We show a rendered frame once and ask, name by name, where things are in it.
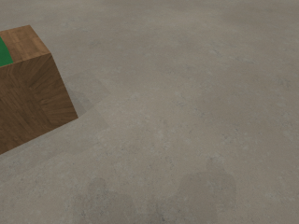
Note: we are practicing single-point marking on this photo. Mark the carton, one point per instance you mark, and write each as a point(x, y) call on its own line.
point(5, 57)

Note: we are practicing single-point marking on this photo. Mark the pedestal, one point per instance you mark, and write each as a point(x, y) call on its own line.
point(33, 97)

